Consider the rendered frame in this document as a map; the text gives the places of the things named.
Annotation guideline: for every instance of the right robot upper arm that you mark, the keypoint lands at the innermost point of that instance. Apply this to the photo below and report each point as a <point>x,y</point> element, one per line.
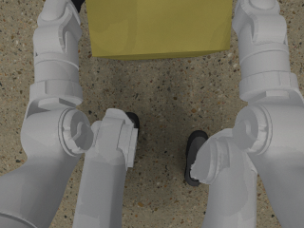
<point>272,135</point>

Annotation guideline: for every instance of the carton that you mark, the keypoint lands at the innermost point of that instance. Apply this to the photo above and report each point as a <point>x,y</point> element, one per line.
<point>131,30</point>

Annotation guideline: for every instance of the robot right forearm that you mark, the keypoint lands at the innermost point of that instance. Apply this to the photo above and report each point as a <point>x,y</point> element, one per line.
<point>263,53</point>

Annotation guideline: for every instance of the right robot thigh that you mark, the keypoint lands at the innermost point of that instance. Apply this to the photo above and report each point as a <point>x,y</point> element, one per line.
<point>232,195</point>

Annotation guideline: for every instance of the robot left forearm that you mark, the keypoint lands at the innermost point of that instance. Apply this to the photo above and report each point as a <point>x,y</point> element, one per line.
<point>56,59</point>

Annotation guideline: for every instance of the left robot shin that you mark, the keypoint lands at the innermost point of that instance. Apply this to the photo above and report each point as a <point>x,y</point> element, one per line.
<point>111,113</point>

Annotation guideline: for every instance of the left robot upper arm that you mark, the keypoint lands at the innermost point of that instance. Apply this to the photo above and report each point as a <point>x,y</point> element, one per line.
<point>54,141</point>

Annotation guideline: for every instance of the left robot hand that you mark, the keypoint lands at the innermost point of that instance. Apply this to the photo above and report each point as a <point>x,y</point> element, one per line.
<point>77,4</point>

